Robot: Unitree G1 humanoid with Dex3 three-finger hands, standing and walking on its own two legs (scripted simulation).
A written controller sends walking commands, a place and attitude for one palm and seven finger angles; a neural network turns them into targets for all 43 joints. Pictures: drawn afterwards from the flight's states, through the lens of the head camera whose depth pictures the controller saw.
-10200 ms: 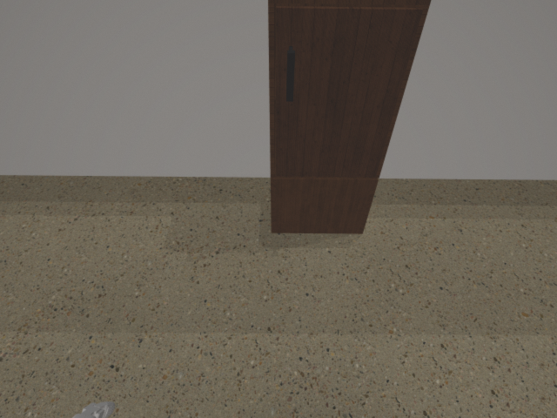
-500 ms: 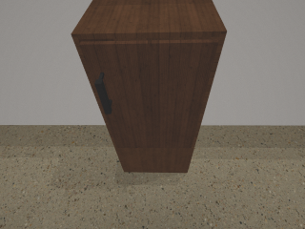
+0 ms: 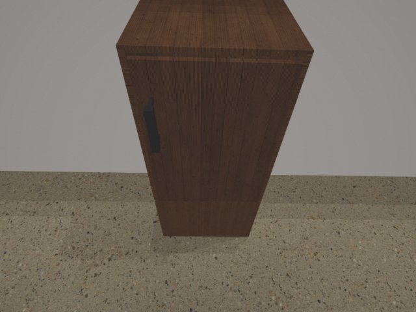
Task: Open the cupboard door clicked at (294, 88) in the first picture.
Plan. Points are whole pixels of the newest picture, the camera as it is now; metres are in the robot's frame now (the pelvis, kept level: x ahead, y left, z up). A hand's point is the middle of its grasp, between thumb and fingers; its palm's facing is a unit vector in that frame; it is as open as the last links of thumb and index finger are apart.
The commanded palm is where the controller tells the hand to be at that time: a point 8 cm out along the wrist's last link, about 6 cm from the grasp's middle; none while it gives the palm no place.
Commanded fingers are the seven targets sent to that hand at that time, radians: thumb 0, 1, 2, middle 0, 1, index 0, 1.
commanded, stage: come to a stop and stand still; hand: left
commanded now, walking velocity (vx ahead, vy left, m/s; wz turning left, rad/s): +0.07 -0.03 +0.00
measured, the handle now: (153, 125) +0.55 +0.18 +0.03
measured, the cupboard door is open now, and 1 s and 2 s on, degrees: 0 0 0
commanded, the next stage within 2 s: look again from close up in 1.02 s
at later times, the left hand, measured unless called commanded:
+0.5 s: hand out of the picture -0.06 +0.09 -0.18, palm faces +0.05 -0.99 -0.12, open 7.4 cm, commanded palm none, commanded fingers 0.00 0.90 0.90 -0.20 -0.30 -0.20 -0.30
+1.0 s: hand out of the picture -0.04 +0.10 -0.18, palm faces +0.07 -0.99 -0.14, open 7.4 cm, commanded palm none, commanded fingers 0.00 0.90 0.90 -0.20 -0.30 -0.20 -0.30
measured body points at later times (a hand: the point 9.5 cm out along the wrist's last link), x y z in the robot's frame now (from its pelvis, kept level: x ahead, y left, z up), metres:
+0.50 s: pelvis -0.01 -0.04 +0.00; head -0.02 -0.04 +0.45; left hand -0.06 +0.14 -0.17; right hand -0.09 -0.24 -0.17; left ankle +0.06 +0.07 -0.74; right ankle -0.06 -0.14 -0.74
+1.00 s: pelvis +0.01 -0.04 +0.00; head +0.01 -0.04 +0.45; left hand -0.04 +0.15 -0.16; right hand +0.00 -0.26 -0.17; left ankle +0.06 +0.07 -0.74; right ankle -0.06 -0.14 -0.74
